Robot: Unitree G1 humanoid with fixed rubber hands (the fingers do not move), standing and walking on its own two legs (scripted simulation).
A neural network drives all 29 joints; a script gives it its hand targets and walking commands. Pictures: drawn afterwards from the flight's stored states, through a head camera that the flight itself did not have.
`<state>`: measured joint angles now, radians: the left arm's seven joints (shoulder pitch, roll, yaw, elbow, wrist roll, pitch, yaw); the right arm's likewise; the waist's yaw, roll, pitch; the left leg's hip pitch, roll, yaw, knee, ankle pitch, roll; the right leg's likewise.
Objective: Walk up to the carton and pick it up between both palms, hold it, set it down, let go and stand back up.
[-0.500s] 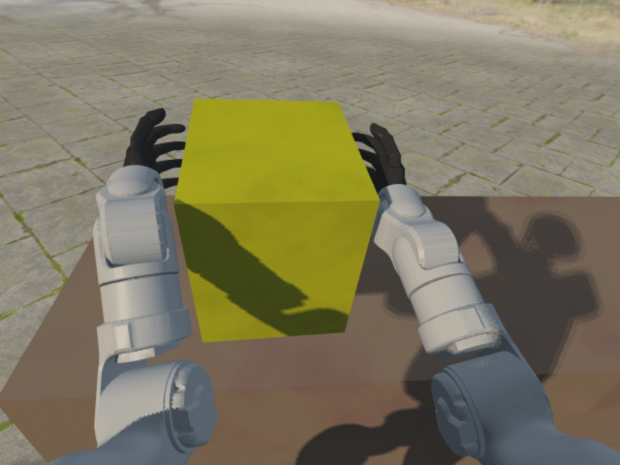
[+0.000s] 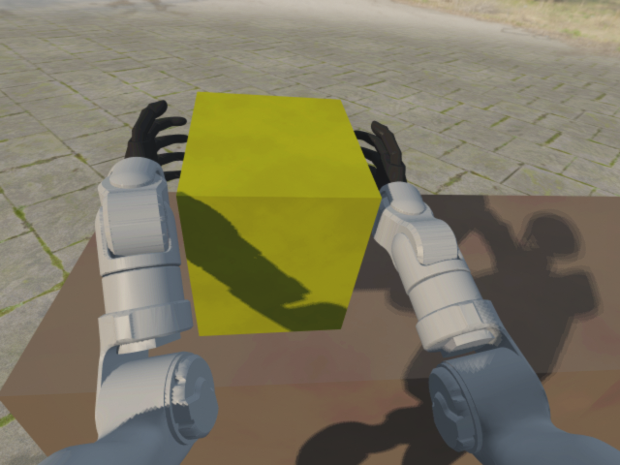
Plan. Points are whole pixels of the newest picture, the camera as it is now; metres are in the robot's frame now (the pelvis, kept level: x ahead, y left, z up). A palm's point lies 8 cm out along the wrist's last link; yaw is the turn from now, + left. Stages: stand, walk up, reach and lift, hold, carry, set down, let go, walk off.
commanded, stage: hold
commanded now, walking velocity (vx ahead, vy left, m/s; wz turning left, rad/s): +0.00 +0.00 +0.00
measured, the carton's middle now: (271, 214) +0.39 +0.02 +0.19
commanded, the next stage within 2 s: none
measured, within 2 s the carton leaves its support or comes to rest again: neither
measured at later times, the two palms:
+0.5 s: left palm (144, 169) +0.36 +0.16 +0.27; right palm (387, 188) +0.36 -0.12 +0.24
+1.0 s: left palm (152, 173) +0.36 +0.15 +0.26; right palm (391, 189) +0.36 -0.13 +0.24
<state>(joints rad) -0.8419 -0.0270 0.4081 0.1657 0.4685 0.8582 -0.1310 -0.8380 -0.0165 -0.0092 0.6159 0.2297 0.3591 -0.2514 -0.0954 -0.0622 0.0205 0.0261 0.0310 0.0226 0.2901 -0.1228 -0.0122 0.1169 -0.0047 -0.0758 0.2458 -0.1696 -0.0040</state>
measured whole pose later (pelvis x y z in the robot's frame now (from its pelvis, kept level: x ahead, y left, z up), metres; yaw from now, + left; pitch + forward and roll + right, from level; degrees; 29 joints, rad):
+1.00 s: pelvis +0.00 +0.00 +0.00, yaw +0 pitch -11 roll +0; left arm -0.80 -0.03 0.39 0.13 0.44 0.85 -0.12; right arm -0.80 -0.03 0.02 0.57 0.25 0.38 -0.27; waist -0.10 -0.06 0.01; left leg 0.02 0.04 0.02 0.30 -0.13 -0.02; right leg 0.12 0.00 -0.07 0.25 -0.18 -0.01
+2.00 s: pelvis +0.00 +0.00 +0.00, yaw +1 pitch -11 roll -1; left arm -0.84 -0.03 0.40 0.16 0.47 0.85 -0.13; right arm -0.83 -0.01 -0.01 0.61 0.23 0.35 -0.26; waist -0.10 -0.06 0.02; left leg 0.02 0.03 0.02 0.30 -0.12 -0.01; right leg 0.12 0.00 -0.07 0.24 -0.17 0.00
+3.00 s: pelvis +0.00 +0.00 +0.00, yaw +0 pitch -10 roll -1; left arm -0.80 -0.03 0.39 0.13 0.44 0.86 -0.12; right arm -0.81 -0.03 0.02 0.57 0.26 0.40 -0.28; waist -0.10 -0.06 0.01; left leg 0.01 0.03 0.02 0.30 -0.13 -0.01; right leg 0.10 0.00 -0.06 0.25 -0.18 -0.01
